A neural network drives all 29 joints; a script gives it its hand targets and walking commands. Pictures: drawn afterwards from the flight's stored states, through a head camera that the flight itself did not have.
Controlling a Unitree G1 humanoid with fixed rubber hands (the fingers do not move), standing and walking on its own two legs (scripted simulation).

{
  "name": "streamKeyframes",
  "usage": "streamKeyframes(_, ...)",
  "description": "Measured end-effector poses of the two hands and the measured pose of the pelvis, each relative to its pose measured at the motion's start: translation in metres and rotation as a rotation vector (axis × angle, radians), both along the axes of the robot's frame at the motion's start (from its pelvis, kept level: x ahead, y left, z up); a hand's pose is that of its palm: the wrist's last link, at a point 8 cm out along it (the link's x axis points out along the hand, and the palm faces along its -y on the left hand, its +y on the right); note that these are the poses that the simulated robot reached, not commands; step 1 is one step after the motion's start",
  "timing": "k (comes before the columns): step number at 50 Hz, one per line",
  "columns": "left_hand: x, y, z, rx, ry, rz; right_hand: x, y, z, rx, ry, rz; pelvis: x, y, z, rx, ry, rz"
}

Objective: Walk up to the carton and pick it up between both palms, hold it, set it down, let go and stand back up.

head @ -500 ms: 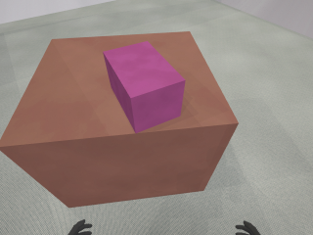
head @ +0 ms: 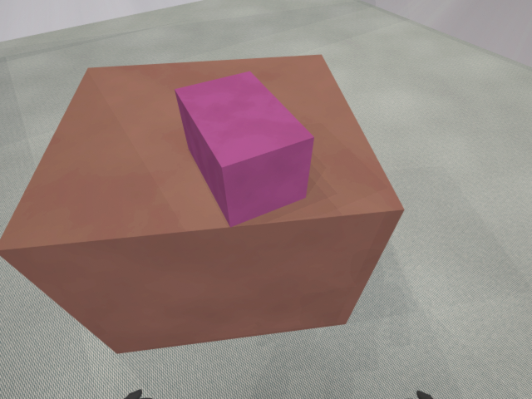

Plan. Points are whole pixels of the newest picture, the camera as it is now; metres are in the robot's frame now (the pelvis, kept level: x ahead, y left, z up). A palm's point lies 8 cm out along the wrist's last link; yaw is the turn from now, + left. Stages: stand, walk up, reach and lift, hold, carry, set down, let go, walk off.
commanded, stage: stand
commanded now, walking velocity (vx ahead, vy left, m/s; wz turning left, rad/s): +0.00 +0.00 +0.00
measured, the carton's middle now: (240, 144) +0.63 +0.08 +0.01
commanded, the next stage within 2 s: walk up in 0.82 s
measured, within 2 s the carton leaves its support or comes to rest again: neither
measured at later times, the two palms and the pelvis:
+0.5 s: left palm out of the picture +0.07 +0.24 -0.11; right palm out of the picture +0.07 -0.25 -0.11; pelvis +0.00 +0.00 +0.00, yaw +0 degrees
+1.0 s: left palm out of the picture +0.06 +0.25 -0.11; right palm out of the picture +0.06 -0.25 -0.11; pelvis +0.00 +0.00 +0.00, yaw +0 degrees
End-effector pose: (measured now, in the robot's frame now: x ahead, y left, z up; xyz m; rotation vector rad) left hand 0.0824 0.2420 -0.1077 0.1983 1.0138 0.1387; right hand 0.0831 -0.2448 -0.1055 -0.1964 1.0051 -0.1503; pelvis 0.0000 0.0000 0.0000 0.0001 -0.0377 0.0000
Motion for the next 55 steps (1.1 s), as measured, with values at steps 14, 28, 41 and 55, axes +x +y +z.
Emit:
streamKeyframes(14,-0.003,0.001,-0.001,0.002,0.017,-0.001,-0.005,-0.001,-0.001,-0.001,0.019,-0.003,0.001,0.0,0.001,0.0,0.0,-0.002)
streamKeyframes(28,-0.009,0.002,-0.002,0.005,0.043,0.001,-0.012,-0.001,-0.002,-0.004,0.044,-0.009,0.002,0.001,0.003,0.0,0.0,-0.004)
streamKeyframes(41,-0.016,0.003,-0.004,0.006,0.069,0.004,-0.019,-0.002,-0.004,-0.006,0.069,-0.015,0.002,0.001,0.004,0.0,0.0,-0.006)
streamKeyframes(55,-0.028,0.01,-0.005,0.019,0.079,0.012,-0.032,-0.003,-0.007,-0.015,0.126,0.013,0.007,0.003,0.003,-0.008,0.0,0.028)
